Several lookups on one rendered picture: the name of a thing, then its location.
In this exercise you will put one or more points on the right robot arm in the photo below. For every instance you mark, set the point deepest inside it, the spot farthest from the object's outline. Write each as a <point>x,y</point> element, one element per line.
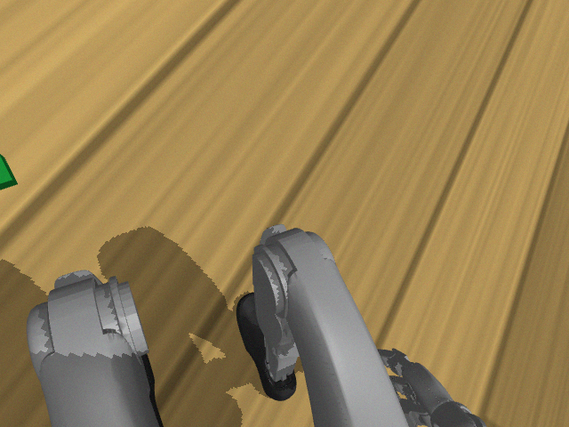
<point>454,414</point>

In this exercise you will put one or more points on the right robot foot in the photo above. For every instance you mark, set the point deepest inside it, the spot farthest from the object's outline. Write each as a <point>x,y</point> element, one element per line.
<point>253,340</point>

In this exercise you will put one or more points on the right robot hand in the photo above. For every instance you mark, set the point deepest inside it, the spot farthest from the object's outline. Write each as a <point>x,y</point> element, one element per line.
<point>424,393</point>

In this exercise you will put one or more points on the left robot foot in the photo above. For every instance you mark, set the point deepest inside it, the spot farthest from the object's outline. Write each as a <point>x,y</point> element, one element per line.
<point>151,381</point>

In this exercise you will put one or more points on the small box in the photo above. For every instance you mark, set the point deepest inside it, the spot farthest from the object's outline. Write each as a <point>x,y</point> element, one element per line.
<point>7,179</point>

